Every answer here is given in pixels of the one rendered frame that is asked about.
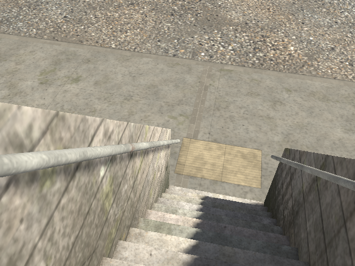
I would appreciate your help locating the stairs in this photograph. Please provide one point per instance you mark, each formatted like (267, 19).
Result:
(188, 227)

